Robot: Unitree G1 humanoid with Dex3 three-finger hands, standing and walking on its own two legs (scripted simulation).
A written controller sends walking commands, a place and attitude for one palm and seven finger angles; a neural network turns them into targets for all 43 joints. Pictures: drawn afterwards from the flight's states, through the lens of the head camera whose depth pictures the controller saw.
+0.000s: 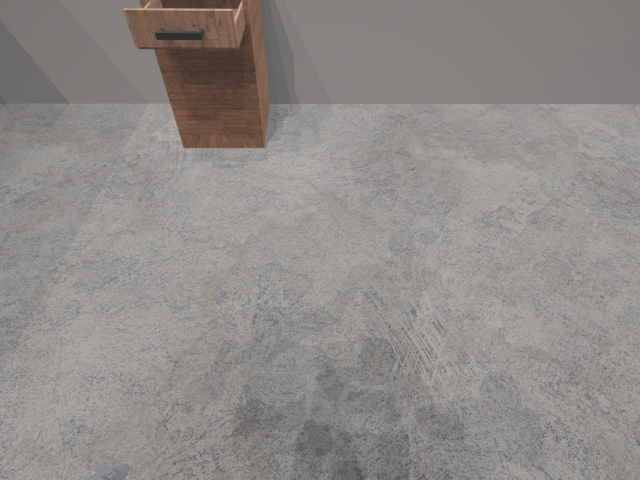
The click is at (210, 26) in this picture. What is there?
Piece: drawer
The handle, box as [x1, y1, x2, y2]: [155, 28, 203, 39]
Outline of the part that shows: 155,35 156,39 201,39 201,34 203,30 202,28 200,28 198,31 164,31 163,28 160,28 158,31 156,30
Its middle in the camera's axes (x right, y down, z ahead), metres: -0.52 -0.75 +1.42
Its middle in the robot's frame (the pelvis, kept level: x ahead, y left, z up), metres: +1.54 +0.59 -0.08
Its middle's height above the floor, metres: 0.69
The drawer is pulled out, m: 0.24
